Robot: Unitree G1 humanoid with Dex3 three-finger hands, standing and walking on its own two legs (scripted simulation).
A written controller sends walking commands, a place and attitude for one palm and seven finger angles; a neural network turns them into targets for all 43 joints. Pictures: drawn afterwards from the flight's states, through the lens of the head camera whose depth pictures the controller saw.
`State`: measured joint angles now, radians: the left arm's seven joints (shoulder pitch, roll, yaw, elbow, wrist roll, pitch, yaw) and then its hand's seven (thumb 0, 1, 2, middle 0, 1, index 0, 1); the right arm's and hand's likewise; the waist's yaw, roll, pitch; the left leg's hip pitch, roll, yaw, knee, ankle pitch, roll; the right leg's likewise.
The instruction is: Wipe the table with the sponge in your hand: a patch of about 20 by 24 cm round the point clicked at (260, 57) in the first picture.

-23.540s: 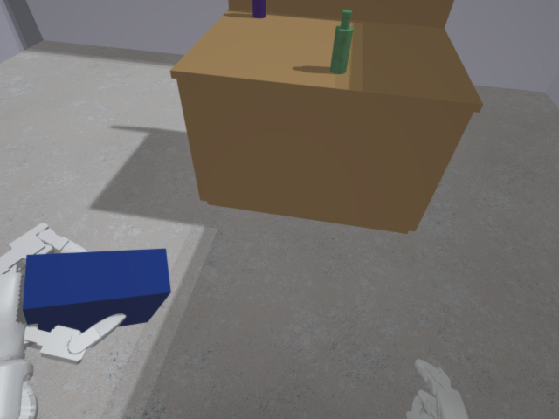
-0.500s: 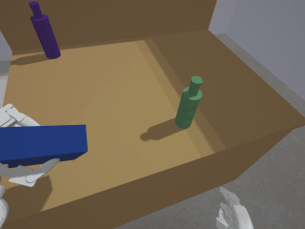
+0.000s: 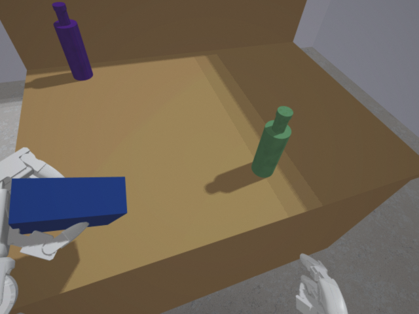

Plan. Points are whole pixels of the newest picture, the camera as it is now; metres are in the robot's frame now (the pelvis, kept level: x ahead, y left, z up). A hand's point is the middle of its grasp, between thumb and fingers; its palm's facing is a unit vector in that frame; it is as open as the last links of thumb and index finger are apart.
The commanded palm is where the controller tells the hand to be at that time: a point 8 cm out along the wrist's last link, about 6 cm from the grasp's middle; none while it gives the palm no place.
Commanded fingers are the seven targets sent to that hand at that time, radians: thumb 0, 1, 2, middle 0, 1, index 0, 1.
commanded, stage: look again from close up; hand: left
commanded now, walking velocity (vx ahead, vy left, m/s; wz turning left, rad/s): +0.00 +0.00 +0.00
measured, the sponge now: (86, 205) +0.23 +0.21 +0.13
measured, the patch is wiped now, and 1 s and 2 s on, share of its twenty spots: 0.00 0.00 0.00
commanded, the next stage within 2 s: shuffle to correct the standing spot in 0.36 s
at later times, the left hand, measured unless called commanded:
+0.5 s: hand (62, 209) +0.21 +0.23 +0.15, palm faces +0.36 -0.85 -0.38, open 9.4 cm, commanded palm +0.16 +0.27 +0.17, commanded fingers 0.00 0.10 1.30 -1.20 -1.60 -1.20 -1.60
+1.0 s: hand (105, 197) +0.24 +0.18 +0.15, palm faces +0.30 -0.87 -0.39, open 9.4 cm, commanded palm +0.18 +0.22 +0.17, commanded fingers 0.00 0.10 1.30 -1.20 -1.60 -1.20 -1.60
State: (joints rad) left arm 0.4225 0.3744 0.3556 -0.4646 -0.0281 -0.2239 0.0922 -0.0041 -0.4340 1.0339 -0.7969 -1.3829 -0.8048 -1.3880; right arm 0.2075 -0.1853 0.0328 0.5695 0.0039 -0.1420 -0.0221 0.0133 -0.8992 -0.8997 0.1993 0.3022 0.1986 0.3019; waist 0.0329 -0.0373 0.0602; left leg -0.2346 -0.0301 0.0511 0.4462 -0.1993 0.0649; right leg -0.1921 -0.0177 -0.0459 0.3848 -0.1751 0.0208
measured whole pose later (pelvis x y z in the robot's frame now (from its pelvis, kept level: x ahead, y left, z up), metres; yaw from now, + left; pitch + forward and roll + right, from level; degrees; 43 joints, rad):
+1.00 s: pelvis +0.01 -0.06 +0.00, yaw -1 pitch +1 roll -1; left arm 0.46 0.39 0.36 -0.51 -0.08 -0.15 0.08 0.00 -0.44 1.04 -0.80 -1.38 -0.80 -1.39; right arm 0.20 -0.19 0.01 0.55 0.01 -0.10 -0.03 0.01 -0.90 -0.90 0.20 0.30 0.20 0.30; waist 0.01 -0.02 0.04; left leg -0.27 0.06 0.03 0.50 -0.25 -0.02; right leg -0.23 0.07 -0.06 0.42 -0.21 -0.06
